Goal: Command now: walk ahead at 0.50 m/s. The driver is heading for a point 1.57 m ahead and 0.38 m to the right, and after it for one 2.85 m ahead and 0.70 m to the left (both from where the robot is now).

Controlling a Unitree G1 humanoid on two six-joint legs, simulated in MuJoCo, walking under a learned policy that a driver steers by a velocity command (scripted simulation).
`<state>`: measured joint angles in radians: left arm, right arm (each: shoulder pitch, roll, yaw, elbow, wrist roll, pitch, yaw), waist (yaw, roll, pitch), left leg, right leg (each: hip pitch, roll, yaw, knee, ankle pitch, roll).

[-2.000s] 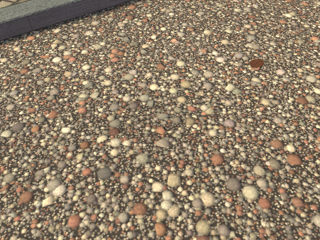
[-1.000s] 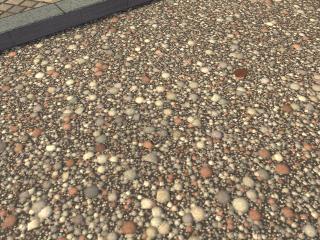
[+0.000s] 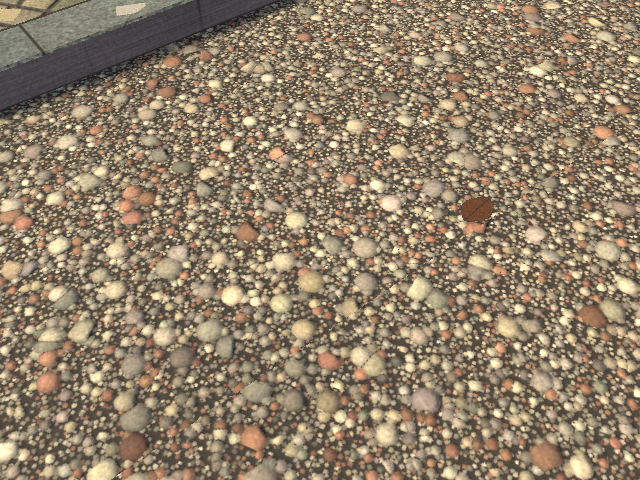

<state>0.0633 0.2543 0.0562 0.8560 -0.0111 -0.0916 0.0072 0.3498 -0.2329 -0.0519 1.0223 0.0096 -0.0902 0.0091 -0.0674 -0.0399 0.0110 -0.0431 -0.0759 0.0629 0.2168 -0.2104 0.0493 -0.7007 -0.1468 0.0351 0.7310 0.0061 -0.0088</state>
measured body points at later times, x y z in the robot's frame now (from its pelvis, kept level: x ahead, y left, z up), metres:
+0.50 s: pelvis +0.28 -0.06 +0.01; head +0.30 -0.07 +0.45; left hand +0.28 +0.21 -0.13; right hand +0.45 -0.32 -0.11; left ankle +0.45 +0.13 -0.68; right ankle +0.24 -0.15 -0.74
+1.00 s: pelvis +0.57 +0.01 +0.00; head +0.58 +0.02 +0.45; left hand +0.70 +0.28 -0.12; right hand +0.58 -0.26 -0.13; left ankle +0.55 +0.10 -0.74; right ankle +0.66 -0.18 -0.67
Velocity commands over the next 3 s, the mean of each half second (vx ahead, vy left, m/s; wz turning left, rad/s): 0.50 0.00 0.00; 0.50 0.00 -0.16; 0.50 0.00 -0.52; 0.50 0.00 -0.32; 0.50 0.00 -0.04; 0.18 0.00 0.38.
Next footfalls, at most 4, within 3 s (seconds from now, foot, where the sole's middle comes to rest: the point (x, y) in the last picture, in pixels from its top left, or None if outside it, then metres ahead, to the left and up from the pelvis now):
0.16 right None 0.28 -0.15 -0.78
0.72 left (271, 432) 0.59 0.10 -0.78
1.26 right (378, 317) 0.86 -0.17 -0.78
1.76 left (327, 225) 1.20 -0.07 -0.81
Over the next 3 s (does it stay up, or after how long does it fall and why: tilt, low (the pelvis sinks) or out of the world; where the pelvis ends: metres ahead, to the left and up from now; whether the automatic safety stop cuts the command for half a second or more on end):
stays up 1.51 -0.35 -0.04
